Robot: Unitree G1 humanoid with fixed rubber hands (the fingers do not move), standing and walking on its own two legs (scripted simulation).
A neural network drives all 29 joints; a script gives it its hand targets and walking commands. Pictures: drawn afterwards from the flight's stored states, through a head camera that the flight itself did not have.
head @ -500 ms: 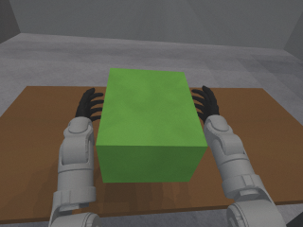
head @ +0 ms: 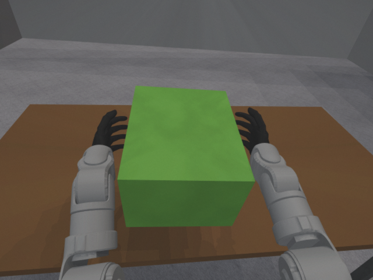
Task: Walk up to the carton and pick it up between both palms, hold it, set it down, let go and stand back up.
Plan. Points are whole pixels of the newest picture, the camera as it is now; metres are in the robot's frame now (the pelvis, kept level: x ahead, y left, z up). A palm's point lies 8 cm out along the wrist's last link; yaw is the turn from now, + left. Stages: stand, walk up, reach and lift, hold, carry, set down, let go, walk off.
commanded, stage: hold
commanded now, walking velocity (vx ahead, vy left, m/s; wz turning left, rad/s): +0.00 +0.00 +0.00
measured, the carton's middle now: (181, 151) +0.40 +0.01 +0.12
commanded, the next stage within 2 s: none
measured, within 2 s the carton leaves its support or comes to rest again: neither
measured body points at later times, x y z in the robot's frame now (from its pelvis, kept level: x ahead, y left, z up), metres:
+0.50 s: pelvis +0.00 +0.00 +0.00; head -0.06 +0.03 +0.45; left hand +0.37 +0.17 +0.17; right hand +0.38 -0.15 +0.19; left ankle +0.03 +0.11 -0.75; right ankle -0.01 -0.11 -0.75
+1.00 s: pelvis +0.00 +0.00 +0.00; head -0.05 +0.03 +0.45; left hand +0.37 +0.17 +0.17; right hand +0.38 -0.15 +0.18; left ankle +0.03 +0.11 -0.75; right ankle -0.01 -0.11 -0.75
